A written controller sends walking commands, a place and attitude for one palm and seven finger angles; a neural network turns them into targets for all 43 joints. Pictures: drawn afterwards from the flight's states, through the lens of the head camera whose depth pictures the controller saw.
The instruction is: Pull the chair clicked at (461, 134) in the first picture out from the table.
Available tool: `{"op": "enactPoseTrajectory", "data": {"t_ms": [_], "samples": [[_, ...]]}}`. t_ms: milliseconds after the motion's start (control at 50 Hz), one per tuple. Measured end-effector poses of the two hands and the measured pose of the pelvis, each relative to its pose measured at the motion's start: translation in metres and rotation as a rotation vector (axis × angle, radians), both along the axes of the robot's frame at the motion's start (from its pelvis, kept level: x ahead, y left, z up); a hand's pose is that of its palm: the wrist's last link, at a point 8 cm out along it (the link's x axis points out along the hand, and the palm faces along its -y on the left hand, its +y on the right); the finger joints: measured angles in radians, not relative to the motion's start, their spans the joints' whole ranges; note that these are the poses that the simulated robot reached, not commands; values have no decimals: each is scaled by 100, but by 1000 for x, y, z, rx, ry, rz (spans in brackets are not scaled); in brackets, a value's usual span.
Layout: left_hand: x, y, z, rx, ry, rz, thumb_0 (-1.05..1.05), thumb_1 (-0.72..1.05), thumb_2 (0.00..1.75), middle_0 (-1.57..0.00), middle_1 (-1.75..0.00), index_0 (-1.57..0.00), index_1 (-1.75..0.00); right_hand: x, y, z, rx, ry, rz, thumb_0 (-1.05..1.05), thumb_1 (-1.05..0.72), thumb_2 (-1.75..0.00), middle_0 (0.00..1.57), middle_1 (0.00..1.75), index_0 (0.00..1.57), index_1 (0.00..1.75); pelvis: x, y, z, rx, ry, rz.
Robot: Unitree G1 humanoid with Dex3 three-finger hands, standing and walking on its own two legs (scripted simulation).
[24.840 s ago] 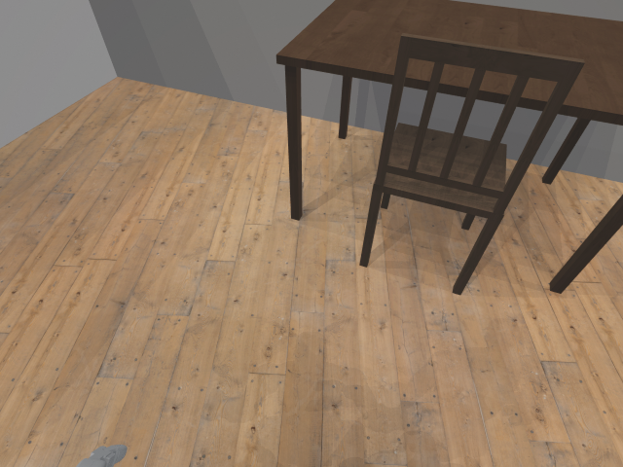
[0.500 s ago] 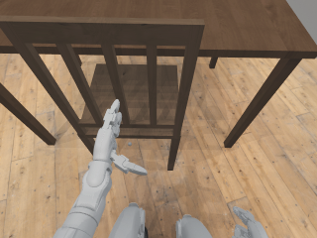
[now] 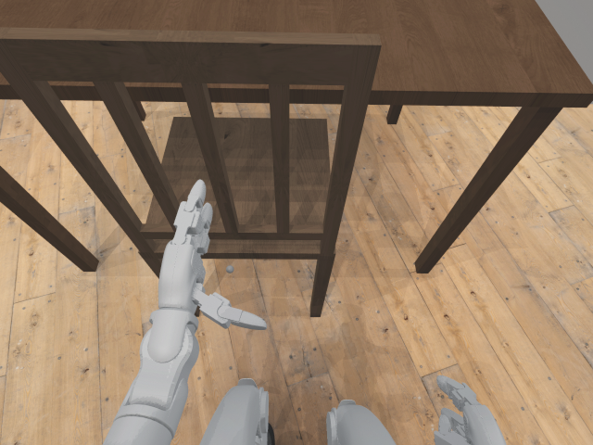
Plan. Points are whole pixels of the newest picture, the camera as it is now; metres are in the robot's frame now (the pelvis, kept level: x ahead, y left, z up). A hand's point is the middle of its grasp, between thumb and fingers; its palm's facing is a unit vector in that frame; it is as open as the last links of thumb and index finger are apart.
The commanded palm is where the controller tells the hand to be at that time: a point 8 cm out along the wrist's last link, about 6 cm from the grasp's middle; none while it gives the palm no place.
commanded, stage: aim the fingers beside a spindle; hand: left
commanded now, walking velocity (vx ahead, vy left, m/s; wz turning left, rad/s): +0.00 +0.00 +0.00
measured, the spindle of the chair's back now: (217, 172) +0.49 +0.13 +0.04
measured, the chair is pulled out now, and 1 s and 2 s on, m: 0.00 0.00 -0.01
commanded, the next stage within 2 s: push the fingers through the gap in 1.16 s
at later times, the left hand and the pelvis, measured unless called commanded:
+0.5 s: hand (218, 262) +0.35 +0.12 +0.01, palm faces -0.01 -1.00 -0.05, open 16.9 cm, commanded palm +0.32 +0.16 +0.02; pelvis -0.01 +0.01 +0.00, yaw +0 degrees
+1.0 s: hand (219, 271) +0.33 +0.11 +0.03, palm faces -0.02 -1.00 -0.02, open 16.9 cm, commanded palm +0.32 +0.16 +0.03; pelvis +0.00 +0.01 +0.00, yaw +0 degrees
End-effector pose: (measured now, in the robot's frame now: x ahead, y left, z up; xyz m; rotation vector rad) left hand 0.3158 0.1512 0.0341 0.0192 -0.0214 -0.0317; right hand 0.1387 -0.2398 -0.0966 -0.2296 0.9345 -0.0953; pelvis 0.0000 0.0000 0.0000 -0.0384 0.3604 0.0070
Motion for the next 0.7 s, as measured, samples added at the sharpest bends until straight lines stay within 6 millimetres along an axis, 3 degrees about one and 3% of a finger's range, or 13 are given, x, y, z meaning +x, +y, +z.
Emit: {"op": "enactPoseTrajectory", "data": {"t_ms": [60, 140, 220, 320, 380, 460, 560, 640, 700], "samples": [[10, 20, 6, 39, -35, 57, -2, -50, 30, -6, -8, -7, -8, 0, 3, -3, 9, 9, 11, 1, -91, -89, 20, 30, 20, 30, -1, -1, -2, -1, -2, 2], [13, 32, -10, 38, 56, 49, -1, -50, 30, -6, -8, -6, -8, -2, 6, -6, 20, 27, 19, 1, -91, -89, 20, 30, 21, 30, -3, 1, -4, -8, 1, 11], [-2, 18, -24, -18, 135, -28, -2, -49, 30, -5, -8, -6, -8, -3, 8, -2, 13, 24, 11, 1, -91, -89, 20, 30, 21, 30, -3, 5, -1, -16, 1, 15], [-10, 0, -4, -22, 35, -51, -2, -50, 30, -6, -8, -6, -8, -2, 10, 2, -4, 2, 11, 1, -91, -89, 20, 30, 21, 30, -2, 9, 2, -17, -5, 11], [3, 4, 5, 11, -34, -16, -2, -50, 30, -6, -8, -6, -8, -2, 11, 0, -7, 1, 19, 1, -91, -89, 20, 30, 21, 30, -4, 9, -1, -17, -4, 10], [18, 17, -6, 38, 13, 26, -1, -50, 30, -6, -8, -6, -8, -5, 12, -4, 6, 20, 19, 1, -91, -89, 20, 30, 21, 30, -7, 8, -5, -17, 0, 11], [4, 17, -23, -1, 123, 6, -2, -49, 30, -6, -8, -6, -8, -10, 14, -2, 18, 35, 6, 1, -91, -89, 20, 30, 21, 30, -6, 9, -2, -18, 0, 9], [-9, 12, -8, -13, 63, -10, -2, -49, 30, -6, -8, -6, -8, -11, 14, 2, 10, 29, 5, 1, -91, -89, 20, 30, 21, 30, -4, 10, 3, -18, -10, 8], [-6, 12, 4, 5, -10, -3, -2, -50, 30, -6, -8, -6, -8, -10, 13, 2, 2, 25, 17, 1, -91, -89, 20, 30, 21, 30, -4, 9, 2, -20, -14, 11]]}}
